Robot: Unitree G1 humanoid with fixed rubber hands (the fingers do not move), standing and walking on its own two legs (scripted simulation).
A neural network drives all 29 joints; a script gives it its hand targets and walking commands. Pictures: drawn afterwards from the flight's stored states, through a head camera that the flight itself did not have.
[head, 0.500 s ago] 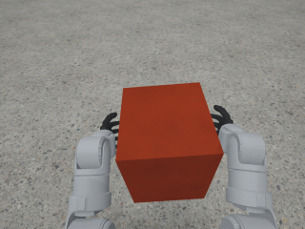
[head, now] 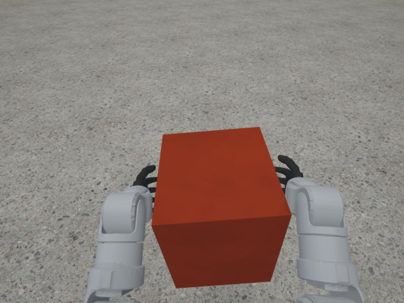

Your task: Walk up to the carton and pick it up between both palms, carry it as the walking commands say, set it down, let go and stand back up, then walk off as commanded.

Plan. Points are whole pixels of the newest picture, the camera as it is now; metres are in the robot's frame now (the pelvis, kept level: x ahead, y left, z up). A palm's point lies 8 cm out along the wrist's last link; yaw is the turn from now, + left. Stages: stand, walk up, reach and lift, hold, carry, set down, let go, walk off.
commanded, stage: carry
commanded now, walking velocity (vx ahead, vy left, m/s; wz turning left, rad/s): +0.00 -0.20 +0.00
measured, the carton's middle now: (217, 208) +0.32 +0.01 +0.05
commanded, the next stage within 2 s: none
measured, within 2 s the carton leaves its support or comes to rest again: neither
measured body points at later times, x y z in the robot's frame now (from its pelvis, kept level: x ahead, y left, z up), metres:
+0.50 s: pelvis +0.01 -0.07 +0.00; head -0.01 -0.05 +0.45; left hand +0.29 +0.08 +0.07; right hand +0.30 -0.22 +0.09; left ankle +0.03 +0.10 -0.72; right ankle +0.10 -0.09 -0.72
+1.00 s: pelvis +0.00 -0.18 -0.02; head +0.02 -0.19 +0.43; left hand +0.29 -0.02 +0.07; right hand +0.31 -0.32 +0.07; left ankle +0.01 +0.04 -0.72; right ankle +0.02 -0.32 -0.73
